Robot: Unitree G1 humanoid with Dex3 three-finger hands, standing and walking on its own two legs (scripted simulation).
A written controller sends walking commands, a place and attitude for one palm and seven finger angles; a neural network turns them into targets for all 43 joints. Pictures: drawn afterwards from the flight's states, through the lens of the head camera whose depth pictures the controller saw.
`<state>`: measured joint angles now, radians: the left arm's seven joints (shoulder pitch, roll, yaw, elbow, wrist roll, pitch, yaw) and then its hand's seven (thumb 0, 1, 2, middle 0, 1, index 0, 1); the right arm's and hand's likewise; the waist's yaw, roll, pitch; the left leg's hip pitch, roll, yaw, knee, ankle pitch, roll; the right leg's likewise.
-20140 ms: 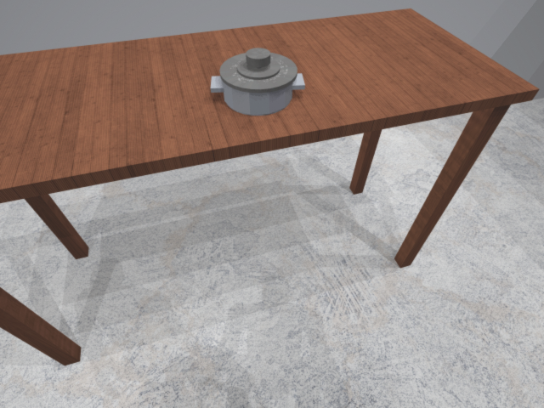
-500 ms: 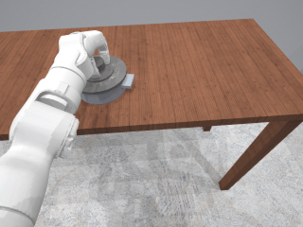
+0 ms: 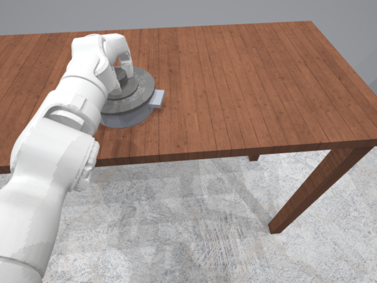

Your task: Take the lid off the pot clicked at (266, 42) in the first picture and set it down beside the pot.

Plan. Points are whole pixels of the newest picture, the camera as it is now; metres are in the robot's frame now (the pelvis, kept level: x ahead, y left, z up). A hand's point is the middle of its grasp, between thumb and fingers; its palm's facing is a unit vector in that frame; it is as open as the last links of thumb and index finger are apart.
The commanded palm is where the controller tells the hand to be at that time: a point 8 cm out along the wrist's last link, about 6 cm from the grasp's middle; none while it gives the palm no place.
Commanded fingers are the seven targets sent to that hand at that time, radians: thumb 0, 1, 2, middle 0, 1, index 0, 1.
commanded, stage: close the fingers and squeeze the knob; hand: left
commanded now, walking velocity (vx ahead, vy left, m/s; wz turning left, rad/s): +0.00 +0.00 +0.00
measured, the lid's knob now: (115, 77) +0.52 +0.12 +0.16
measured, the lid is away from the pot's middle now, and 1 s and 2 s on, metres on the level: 0.01 0.01 0.01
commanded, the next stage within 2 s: lift the lid straight up in 0.14 s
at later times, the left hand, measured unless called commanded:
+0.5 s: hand (109, 75) +0.50 +0.13 +0.18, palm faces -0.41 -0.08 -0.91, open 8.1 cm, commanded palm +0.50 +0.13 +0.25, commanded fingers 0.00 0.60 0.92 -0.84 -1.11 -0.84 -1.10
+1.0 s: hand (107, 58) +0.50 +0.12 +0.22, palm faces -0.36 -0.11 -0.93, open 8.0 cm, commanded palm +0.50 +0.13 +0.29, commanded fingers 0.00 0.60 0.92 -0.84 -1.11 -0.84 -1.10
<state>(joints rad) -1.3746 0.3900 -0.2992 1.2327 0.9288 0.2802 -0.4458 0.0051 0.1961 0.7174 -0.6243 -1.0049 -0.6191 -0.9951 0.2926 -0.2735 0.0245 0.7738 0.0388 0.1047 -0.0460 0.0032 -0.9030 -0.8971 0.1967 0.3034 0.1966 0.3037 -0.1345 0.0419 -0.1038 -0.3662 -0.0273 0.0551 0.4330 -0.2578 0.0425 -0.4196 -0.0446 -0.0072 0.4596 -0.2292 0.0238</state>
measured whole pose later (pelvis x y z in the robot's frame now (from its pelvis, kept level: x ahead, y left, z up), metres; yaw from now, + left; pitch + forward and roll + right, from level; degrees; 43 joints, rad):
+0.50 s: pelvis +0.00 +0.00 +0.00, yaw +0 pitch +11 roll +0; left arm -1.37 0.42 -0.28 1.23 0.93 0.25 -0.46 -0.01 0.17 0.73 -0.65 -1.02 -0.64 -0.99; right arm 0.32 -0.27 0.02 0.77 0.04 0.07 -0.05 0.00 -0.90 -0.90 0.20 0.30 0.20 0.30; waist -0.15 0.04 -0.11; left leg -0.37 -0.03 0.06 0.43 -0.26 0.04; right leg -0.42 -0.04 0.00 0.45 -0.23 0.03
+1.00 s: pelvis +0.00 +0.00 +0.00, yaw +1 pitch +10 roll +1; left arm -1.44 0.40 -0.27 1.21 0.93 0.29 -0.50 0.00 0.17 0.71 -0.65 -1.01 -0.65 -0.98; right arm 0.26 -0.27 0.03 0.77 0.03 0.04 -0.04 0.00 -0.90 -0.90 0.20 0.30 0.20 0.30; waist -0.12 0.05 -0.10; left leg -0.33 -0.03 0.04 0.40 -0.24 0.04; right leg -0.39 -0.05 -0.02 0.44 -0.23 0.02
